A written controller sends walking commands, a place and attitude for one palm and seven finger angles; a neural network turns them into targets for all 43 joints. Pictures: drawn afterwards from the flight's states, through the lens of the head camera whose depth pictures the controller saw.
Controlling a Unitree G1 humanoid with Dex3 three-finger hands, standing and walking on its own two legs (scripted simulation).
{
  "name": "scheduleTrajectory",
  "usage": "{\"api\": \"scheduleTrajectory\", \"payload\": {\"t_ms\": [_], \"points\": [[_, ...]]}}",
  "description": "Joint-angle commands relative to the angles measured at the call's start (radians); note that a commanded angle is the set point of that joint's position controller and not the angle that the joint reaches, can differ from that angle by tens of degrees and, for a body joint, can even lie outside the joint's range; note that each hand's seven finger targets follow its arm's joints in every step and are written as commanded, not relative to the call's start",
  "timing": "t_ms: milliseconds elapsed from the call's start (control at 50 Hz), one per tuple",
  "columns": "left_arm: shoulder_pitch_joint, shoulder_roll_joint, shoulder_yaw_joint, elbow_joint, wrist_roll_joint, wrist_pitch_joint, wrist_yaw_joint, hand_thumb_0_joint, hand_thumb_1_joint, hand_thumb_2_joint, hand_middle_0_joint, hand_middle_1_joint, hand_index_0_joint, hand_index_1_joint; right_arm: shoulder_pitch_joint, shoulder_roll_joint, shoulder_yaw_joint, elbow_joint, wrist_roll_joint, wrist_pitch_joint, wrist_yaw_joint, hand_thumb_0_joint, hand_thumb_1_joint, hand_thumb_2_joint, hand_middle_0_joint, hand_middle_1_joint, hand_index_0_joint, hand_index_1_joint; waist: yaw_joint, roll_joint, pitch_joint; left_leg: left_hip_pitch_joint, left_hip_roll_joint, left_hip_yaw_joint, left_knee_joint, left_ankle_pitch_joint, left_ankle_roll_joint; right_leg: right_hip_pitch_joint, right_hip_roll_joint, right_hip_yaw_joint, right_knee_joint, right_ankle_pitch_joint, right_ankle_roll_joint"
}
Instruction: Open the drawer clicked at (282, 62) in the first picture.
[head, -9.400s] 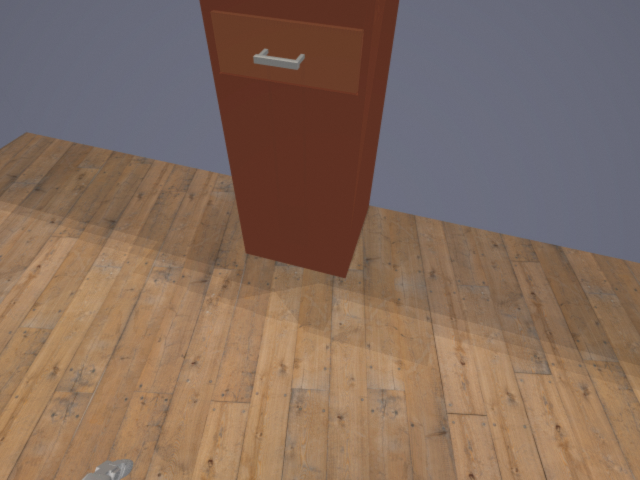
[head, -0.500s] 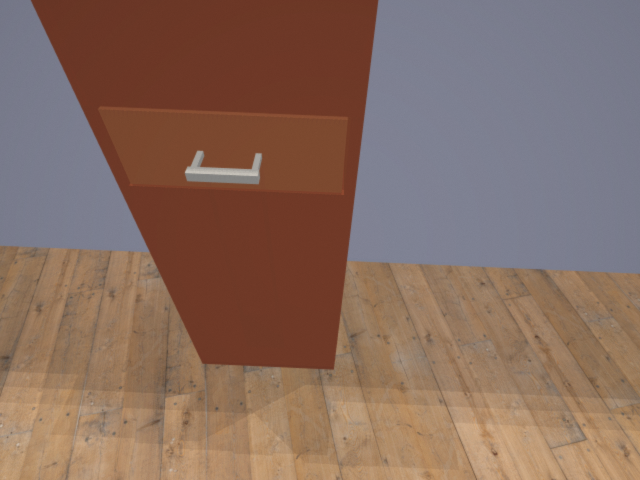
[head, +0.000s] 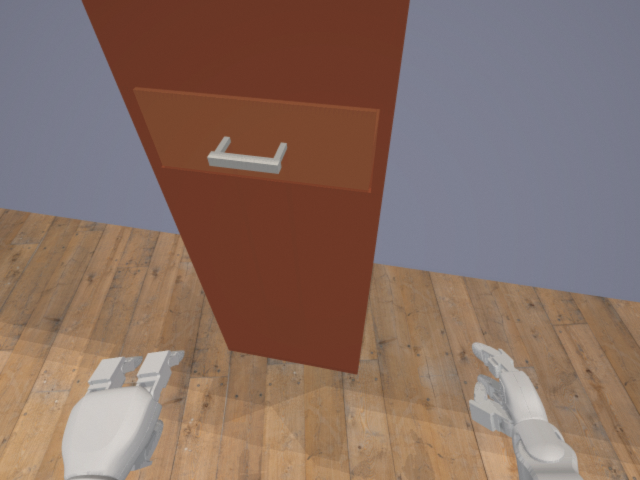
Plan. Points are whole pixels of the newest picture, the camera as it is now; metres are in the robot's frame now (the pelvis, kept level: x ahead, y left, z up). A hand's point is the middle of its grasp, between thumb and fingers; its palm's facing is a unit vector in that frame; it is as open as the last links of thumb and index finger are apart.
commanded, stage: raise the hand with hooked fingers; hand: left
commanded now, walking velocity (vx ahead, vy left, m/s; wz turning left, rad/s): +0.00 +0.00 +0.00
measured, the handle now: (248, 154) +0.54 +0.23 +0.11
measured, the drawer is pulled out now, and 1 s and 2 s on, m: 0.00 0.00 0.00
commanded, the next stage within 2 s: move the hooked fingers above the handle in 1.36 s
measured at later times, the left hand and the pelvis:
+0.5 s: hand (144, 279) +0.27 +0.26 +0.13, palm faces +0.14 -0.10 -0.98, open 12.3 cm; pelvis +0.03 +0.02 +0.02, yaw -1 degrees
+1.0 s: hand (82, 185) +0.31 +0.32 +0.22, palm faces +0.13 -0.05 -0.99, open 13.8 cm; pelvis -0.01 +0.06 +0.03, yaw +0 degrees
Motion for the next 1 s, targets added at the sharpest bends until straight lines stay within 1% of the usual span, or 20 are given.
{"api": "scheduleTrajectory", "payload": {"t_ms": [0, 60, 100, 140, 180, 200, 240, 300, 360, 400, 460, 560, 620, 680, 700, 780, 900, 920, 960, 980], "points": [[-0.434, 0.13, 0.089, -0.349, -0.028, -0.094, 0.054, 0.0, 0.223, 0.61, -0.248, -0.735, -0.248, -0.735, -0.063, -0.068, -0.02, -0.099, -0.017, -0.065, -0.021, 0.0, -0.9, -0.9, 0.2, 0.3, 0.2, 0.3, -0.151, 0.024, -0.117, 0.205, -0.093, -0.083, 0.019, 0.173, 0.063, -0.087, -0.01, 0.232, -0.245, 0.127, 0.008], [-0.39, 0.122, 0.077, -0.251, -0.063, -0.092, -0.012, 0.0, 0.153, 0.58, -0.253, -0.78, -0.253, -0.78, -0.076, -0.07, -0.012, -0.088, -0.01, -0.06, -0.029, 0.0, -0.9, -0.9, 0.2, 0.3, 0.2, 0.3, -0.132, -0.064, -0.089, 0.145, -0.093, -0.077, -0.022, 0.175, 0.067, 0.006, -0.021, 0.194, -0.256, 0.23, 0.031], [-0.3, 0.147, 0.108, -0.179, -0.069, -0.044, -0.068, 0.0, 0.107, 0.56, -0.257, -0.81, -0.257, -0.81, -0.082, -0.068, -0.005, -0.08, 0.008, -0.036, -0.029, 0.0, -0.9, -0.9, 0.2, 0.3, 0.2, 0.3, -0.088, -0.095, -0.1, 0.103, -0.09, -0.066, -0.075, 0.202, 0.06, 0.118, -0.023, 0.181, -0.256, 0.32, 0.039], [-0.25, 0.214, 0.164, -0.177, -0.067, 0.004, -0.113, 0.0, 0.06, 0.54, -0.26, -0.84, -0.26, -0.84, -0.086, -0.071, 0.007, -0.088, 0.021, -0.012, -0.031, 0.0, -0.9, -0.9, 0.2, 0.3, 0.2, 0.3, -0.047, -0.107, -0.144, 0.081, -0.087, -0.054, -0.122, 0.247, 0.053, 0.236, -0.029, 0.169, -0.234, 0.46, 0.048], [-0.196, 0.277, 0.23, -0.172, -0.07, 0.026, -0.14, 0.0, 0.013, 0.52, -0.263, -0.87, -0.263, -0.87, -0.098, -0.075, 0.021, -0.092, 0.032, -0.006, -0.03, 0.0, -0.9, -0.9, 0.2, 0.3, 0.2, 0.3, -0.021, -0.084, -0.178, 0.083, -0.086, -0.05, -0.147, 0.294, 0.043, 0.327, -0.03, 0.169, -0.207, 0.581, 0.052], [-0.201, 0.279, 0.231, -0.206, -0.074, 0.028, -0.149, 0.0, -0.01, 0.51, -0.265, -0.885, -0.265, -0.885, -0.098, -0.071, 0.028, -0.095, 0.036, -0.005, -0.029, 0.0, -0.9, -0.9, 0.2, 0.3, 0.2, 0.3, -0.018, -0.068, -0.192, 0.087, -0.085, -0.049, -0.158, 0.311, 0.041, 0.363, -0.041, 0.166, -0.2, 0.644, 0.058], [-0.236, 0.297, 0.255, -0.28, -0.092, 0.024, -0.156, 0.0, -0.057, 0.49, -0.268, -0.915, -0.268, -0.915, -0.101, -0.076, 0.027, -0.095, 0.039, -0.002, -0.033, 0.0, -0.9, -0.9, 0.2, 0.3, 0.2, 0.3, -0.023, -0.012, -0.206, 0.11, -0.083, -0.051, -0.173, 0.34, 0.04, 0.397, -0.046, 0.159, -0.204, 0.706, 0.061], [-0.32, 0.304, 0.277, -0.392, -0.126, 0.006, -0.143, 0.0, -0.127, 0.46, -0.273, -0.96, -0.273, -0.96, -0.102, -0.081, 0.016, -0.099, 0.04, -0.009, -0.047, 0.0, -0.9, -0.9, 0.2, 0.3, 0.2, 0.3, -0.034, 0.02, -0.237, 0.148, -0.083, -0.058, -0.181, 0.352, 0.045, 0.407, -0.052, 0.152, -0.224, 0.708, 0.063], [-0.338, 0.288, 0.28, -0.397, -0.153, -0.027, -0.132, 0.0, -0.197, 0.43, -0.278, -1.005, -0.278, -1.005, -0.081, -0.084, -0.001, -0.082, 0.044, -0.028, -0.057, 0.0, -0.9, -0.9, 0.2, 0.3, 0.2, 0.3, -0.049, -0.002, -0.219, 0.186, -0.084, -0.057, -0.186, 0.375, 0.049, 0.374, -0.049, 0.128, -0.239, 0.711, 0.069], [-0.367, 0.272, 0.266, -0.326, -0.161, -0.021, -0.146, 0.0, -0.243, 0.41, -0.282, -1.035, -0.282, -1.035, -0.075, -0.082, -0.006, -0.061, 0.052, -0.031, -0.057, 0.0, -0.9, -0.9, 0.2, 0.3, 0.2, 0.3, -0.062, -0.052, -0.145, 0.172, -0.085, -0.055, -0.202, 0.344, 0.05, 0.335, -0.043, 0.105, -0.261, 0.624, 0.067], [-0.471, 0.309, 0.261, -0.27, -0.152, 0.01, -0.182, 0.0, -0.313, 0.38, -0.287, -1.08, -0.287, -1.08, -0.074, -0.092, -0.015, -0.049, 0.067, -0.017, -0.058, 0.0, -0.9, -0.9, 0.2, 0.3, 0.2, 0.3, -0.065, -0.039, -0.128, 0.193, -0.083, -0.048, -0.228, 0.344, 0.05, 0.321, -0.036, 0.075, -0.282, 0.531, 0.06], [-0.681, 0.348, 0.223, -0.314, -0.155, 0.055, -0.257, 0.0, -0.43, 0.33, -0.295, -1.155, -0.295, -1.155, -0.1, -0.097, -0.012, -0.048, 0.082, -0.003, -0.061, 0.0, -0.9, -0.9, 0.2, 0.3, 0.2, 0.3, -0.068, 0.083, -0.182, 0.289, -0.077, -0.064, -0.271, 0.417, 0.044, 0.35, -0.024, 0.041, -0.304, 0.463, 0.044], [-0.76, 0.375, 0.223, -0.309, -0.165, 0.063, -0.305, 0.0, -0.5, 0.3, -0.3, -1.2, -0.3, -1.2, -0.098, -0.093, -0.005, -0.044, 0.084, -0.001, -0.059, 0.0, -0.9, -0.9, 0.2, 0.3, 0.2, 0.3, -0.068, 0.097, -0.173, 0.321, -0.067, -0.081, -0.299, 0.446, 0.039, 0.358, -0.013, 0.026, -0.324, 0.423, 0.038], [-0.822, 0.426, 0.265, -0.245, -0.167, 0.08, -0.347, 0.0, -0.5, 0.3, -0.3, -1.2, -0.3, -1.2, -0.106, -0.099, 0.006, -0.043, 0.087, 0.005, -0.053, 0.0, -0.9, -0.9, 0.2, 0.3, 0.2, 0.3, -0.058, 0.074, -0.134, 0.316, -0.057, -0.091, -0.326, 0.457, 0.031, 0.365, -0.001, 0.02, -0.344, 0.397, 0.032], [-0.862, 0.412, 0.241, -0.221, -0.164, 0.086, -0.363, 0.0, -0.5, 0.3, -0.3, -1.2, -0.3, -1.2, -0.104, -0.096, 0.012, -0.035, 0.086, 0.008, -0.05, 0.0, -0.9, -0.9, 0.2, 0.3, 0.2, 0.3, -0.063, 0.072, -0.128, 0.312, -0.056, -0.089, -0.336, 0.449, 0.027, 0.364, -0.005, 0.014, -0.347, 0.382, 0.033], [-0.976, 0.447, 0.26, -0.15, -0.184, 0.112, -0.421, 0.0, -0.5, 0.3, -0.3, -1.2, -0.3, -1.2, -0.11, -0.104, 0.02, -0.039, 0.098, 0.013, -0.042, 0.0, -0.9, -0.9, 0.2, 0.3, 0.2, 0.3, -0.062, 0.071, -0.108, 0.313, -0.048, -0.097, -0.362, 0.428, 0.02, 0.369, 0.005, 0.013, -0.37, 0.346, 0.028], [-1.176, 0.427, 0.171, -0.126, -0.185, 0.108, -0.52, 0.0, -0.5, 0.3, -0.3, -1.2, -0.3, -1.2, -0.094, -0.109, 0.028, -0.043, 0.097, 0.004, -0.039, 0.0, -0.9, -0.9, 0.2, 0.3, 0.2, 0.3, -0.081, 0.083, -0.145, 0.341, -0.044, -0.115, -0.387, 0.353, 0.019, 0.342, 0.001, 0.002, -0.383, 0.25, 0.027], [-1.204, 0.448, 0.18, -0.126, -0.183, 0.1, -0.529, 0.0, -0.5, 0.3, -0.3, -1.2, -0.3, -1.2, -0.088, -0.112, 0.026, -0.042, 0.098, 0.004, -0.041, 0.0, -0.9, -0.9, 0.2, 0.3, 0.2, 0.3, -0.083, 0.09, -0.136, 0.34, -0.04, -0.124, -0.397, 0.331, 0.018, 0.333, 0.002, 0.001, -0.385, 0.234, 0.026], [-1.133, 0.426, 0.173, -0.096, -0.181, 0.089, -0.552, 0.0, -0.5, 0.3, -0.3, -1.2, -0.3, -1.2, -0.077, -0.113, 0.024, -0.049, 0.096, 0.002, -0.04, 0.0, -0.9, -0.9, 0.2, 0.3, 0.2, 0.3, -0.072, 0.071, -0.133, 0.333, -0.042, -0.123, -0.398, 0.321, 0.022, 0.332, 0.003, 0.0, -0.386, 0.226, 0.026], [-1.095, 0.438, 0.2, -0.099, -0.186, 0.083, -0.563, 0.0, -0.5, 0.3, -0.3, -1.2, -0.3, -1.2, -0.076, -0.114, 0.022, -0.057, 0.101, -0.004, -0.034, 0.0, -0.9, -0.9, 0.2, 0.3, 0.2, 0.3, -0.063, 0.072, -0.151, 0.335, -0.039, -0.125, -0.392, 0.329, 0.024, 0.346, 0.01, 0.005, -0.382, 0.236, 0.025]]}}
